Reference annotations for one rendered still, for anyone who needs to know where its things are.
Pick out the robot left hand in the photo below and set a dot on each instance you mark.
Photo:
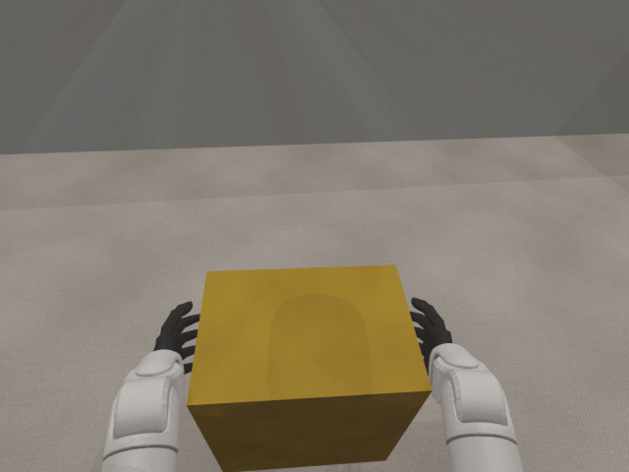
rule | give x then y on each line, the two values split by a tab
171	338

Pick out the right robot forearm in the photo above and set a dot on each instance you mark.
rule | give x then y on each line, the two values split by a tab
477	423

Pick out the robot right hand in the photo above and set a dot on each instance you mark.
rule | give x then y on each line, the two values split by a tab
434	332

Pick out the carton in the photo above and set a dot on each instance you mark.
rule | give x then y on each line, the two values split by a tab
298	367

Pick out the left robot forearm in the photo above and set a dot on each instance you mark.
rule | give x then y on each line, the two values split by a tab
144	422

